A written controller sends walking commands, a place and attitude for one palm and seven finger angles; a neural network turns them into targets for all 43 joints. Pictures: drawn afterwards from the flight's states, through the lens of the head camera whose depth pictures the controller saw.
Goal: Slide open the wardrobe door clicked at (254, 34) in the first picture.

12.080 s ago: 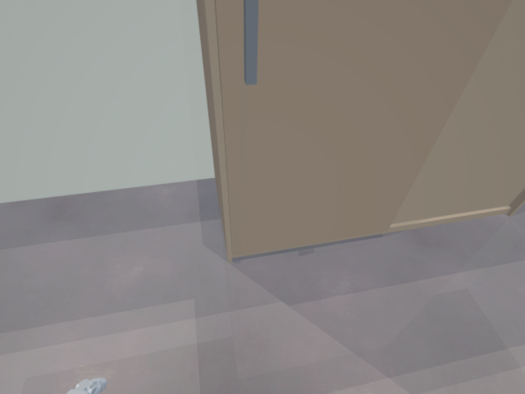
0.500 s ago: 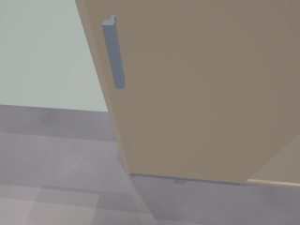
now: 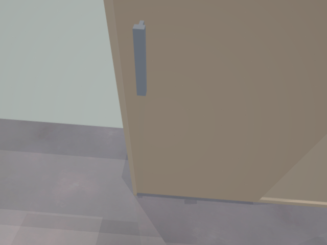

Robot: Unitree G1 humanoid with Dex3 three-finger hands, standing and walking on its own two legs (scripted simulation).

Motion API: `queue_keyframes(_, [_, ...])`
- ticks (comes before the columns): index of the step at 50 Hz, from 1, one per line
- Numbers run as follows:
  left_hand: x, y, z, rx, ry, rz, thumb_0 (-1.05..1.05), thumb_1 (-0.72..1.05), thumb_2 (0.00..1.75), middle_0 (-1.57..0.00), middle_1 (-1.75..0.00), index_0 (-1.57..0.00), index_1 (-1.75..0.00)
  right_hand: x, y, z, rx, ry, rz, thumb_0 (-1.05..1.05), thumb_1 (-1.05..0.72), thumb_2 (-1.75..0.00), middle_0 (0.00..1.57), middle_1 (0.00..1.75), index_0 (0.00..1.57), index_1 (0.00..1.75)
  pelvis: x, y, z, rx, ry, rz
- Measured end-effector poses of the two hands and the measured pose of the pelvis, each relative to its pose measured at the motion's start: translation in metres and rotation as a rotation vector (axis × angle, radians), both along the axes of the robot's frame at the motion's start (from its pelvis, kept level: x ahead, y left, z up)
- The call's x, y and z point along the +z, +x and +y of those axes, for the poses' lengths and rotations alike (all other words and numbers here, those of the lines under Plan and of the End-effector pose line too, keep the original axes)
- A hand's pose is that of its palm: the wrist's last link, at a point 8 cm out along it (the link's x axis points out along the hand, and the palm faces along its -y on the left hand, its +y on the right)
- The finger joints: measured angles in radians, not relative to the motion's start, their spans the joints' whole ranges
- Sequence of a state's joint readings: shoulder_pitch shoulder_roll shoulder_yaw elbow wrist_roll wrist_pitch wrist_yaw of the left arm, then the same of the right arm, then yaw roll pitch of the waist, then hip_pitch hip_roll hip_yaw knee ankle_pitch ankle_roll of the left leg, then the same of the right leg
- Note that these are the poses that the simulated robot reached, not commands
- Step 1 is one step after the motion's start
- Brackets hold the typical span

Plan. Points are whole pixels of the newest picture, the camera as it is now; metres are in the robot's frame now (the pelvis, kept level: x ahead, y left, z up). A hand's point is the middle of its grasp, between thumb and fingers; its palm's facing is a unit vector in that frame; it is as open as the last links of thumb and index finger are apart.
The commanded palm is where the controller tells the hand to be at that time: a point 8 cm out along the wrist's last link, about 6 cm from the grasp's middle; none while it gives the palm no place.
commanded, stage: come to a stop and stand still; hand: left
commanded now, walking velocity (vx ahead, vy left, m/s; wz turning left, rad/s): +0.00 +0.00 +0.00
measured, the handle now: (141, 60) +0.52 +0.09 +0.20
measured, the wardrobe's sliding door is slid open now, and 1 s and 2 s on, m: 0.00 0.00 0.00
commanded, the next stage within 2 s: look again from close up in 0.36 s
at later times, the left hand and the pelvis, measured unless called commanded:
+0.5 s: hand out of the picture -0.01 +0.17 -0.18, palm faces +0.00 -0.99 -0.15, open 7.4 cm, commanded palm none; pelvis +0.01 +0.00 +0.01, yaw +0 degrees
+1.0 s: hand out of the picture +0.03 +0.18 -0.17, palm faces -0.02 -0.98 -0.19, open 7.4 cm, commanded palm none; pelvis +0.02 +0.00 +0.01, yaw +0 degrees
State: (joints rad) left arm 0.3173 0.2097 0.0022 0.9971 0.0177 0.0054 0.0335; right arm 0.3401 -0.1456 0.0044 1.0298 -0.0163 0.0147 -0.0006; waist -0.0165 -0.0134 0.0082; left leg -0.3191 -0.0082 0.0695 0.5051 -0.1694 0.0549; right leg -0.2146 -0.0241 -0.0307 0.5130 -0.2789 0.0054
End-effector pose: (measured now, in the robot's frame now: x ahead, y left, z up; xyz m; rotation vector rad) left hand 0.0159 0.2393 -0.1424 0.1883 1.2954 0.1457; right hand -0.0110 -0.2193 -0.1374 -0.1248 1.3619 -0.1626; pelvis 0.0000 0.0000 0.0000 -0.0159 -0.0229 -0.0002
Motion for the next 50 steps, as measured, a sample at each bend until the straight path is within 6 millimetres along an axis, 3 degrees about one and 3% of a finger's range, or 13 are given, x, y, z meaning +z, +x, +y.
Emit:
queue_keyframes(11, [-0.003,-0.032,-0.008,0.023,-0.042,0.091,0.0,0.91,0.9,-0.2,-0.3,-0.2,-0.3,0.006,0.026,-0.004,0.024,-0.026,-0.04,0.01,-0.92,-0.9,0.2,0.3,0.2,0.3,0.003,0.002,0.006,-0.003,0.002,0.009])
queue_keyframes(17, [-0.005,-0.038,-0.016,0.026,-0.066,0.115,0.0,0.91,0.9,-0.2,-0.3,-0.2,-0.3,0.011,0.043,-0.008,0.037,-0.043,-0.072,0.01,-0.91,-0.9,0.2,0.3,0.2,0.3,0.004,0.005,0.006,-0.006,0.002,0.006])
queue_keyframes(27, [-0.005,-0.025,-0.017,0.018,-0.063,0.095,0.0,0.91,0.9,-0.2,-0.3,-0.2,-0.3,0.012,0.054,-0.009,0.046,-0.041,-0.08,0.01,-0.91,-0.9,0.2,0.3,0.2,0.3,0.006,0.009,0.004,-0.004,0.003,0.003])
queue_keyframes(50, [0.002,0.007,-0.009,-0.007,-0.029,0.066,0.0,0.91,0.9,-0.2,-0.3,-0.2,-0.3,0.008,0.04,-0.014,0.023,-0.031,-0.006,0.01,-0.91,-0.9,0.2,0.3,0.2,0.3,0.008,0.019,0.0,-0.008,0.009,0.004])
